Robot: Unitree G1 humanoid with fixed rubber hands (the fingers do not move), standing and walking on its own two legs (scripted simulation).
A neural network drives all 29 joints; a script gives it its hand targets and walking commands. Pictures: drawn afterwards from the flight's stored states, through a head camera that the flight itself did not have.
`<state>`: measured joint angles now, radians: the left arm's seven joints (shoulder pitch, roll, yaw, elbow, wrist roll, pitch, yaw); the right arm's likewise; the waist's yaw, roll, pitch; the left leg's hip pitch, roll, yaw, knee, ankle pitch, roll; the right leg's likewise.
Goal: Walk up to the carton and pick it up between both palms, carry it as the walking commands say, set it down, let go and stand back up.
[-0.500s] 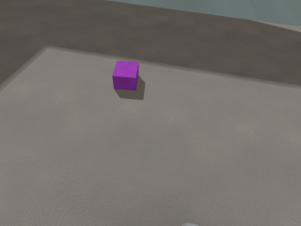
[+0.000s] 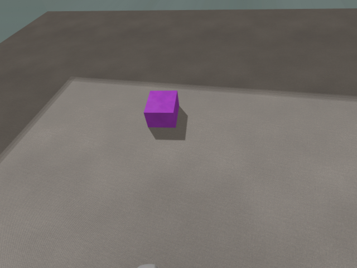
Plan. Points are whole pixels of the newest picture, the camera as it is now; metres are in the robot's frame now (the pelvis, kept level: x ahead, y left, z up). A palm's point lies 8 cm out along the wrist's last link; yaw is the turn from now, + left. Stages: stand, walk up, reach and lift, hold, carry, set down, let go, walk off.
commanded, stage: walk up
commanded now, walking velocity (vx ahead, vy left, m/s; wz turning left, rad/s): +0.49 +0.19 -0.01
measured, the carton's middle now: (162, 108) +1.35 +0.27 -0.70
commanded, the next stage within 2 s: none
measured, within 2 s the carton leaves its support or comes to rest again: neither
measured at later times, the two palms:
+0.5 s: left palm (79, 221) +0.28 +0.34 -0.15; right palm (259, 227) +0.26 -0.16 -0.12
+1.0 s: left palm (108, 150) +0.51 +0.30 -0.11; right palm (258, 153) +0.51 -0.22 -0.15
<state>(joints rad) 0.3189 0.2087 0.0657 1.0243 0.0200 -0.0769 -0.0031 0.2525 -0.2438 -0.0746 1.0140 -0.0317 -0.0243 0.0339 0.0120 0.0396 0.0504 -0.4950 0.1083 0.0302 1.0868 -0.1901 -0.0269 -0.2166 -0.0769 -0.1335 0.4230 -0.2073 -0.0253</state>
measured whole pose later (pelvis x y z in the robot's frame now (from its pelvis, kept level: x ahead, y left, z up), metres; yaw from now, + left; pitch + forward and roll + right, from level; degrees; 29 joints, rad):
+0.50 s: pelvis +0.24 +0.09 +0.00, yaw -1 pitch +0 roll -1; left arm 0.25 0.24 0.07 1.00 0.02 -0.04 -0.02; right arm 0.27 -0.20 -0.05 1.04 -0.03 -0.09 0.02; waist -0.01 -0.05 0.04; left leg -0.21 0.06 0.13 0.41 -0.20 0.01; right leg -0.49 -0.11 -0.06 1.11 -0.25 0.01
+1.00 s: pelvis +0.49 +0.03 +0.00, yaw +0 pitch +0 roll +2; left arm 0.28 0.21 0.06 1.00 0.02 -0.07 0.00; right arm 0.27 -0.25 -0.07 1.01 -0.03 -0.03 0.03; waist 0.01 0.04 0.05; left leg -0.47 0.11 0.05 1.10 -0.22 -0.02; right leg -0.23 -0.08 -0.13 0.44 -0.20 -0.02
